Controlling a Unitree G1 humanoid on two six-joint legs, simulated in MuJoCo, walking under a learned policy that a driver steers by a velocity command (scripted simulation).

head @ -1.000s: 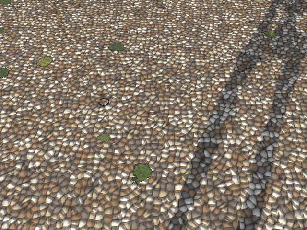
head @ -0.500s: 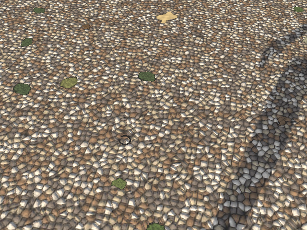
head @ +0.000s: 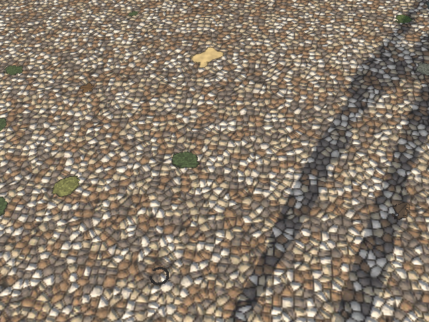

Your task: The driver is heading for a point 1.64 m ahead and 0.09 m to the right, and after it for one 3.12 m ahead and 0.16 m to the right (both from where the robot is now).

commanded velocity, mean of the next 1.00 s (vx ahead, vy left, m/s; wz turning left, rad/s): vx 0.50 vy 0.00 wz -0.18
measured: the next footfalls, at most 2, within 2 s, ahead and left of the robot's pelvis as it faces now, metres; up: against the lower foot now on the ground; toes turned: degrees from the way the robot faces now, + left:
left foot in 0.18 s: +0.27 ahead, +0.13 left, +0.00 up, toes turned -9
right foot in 0.68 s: +0.46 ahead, -0.14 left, +0.00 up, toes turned -19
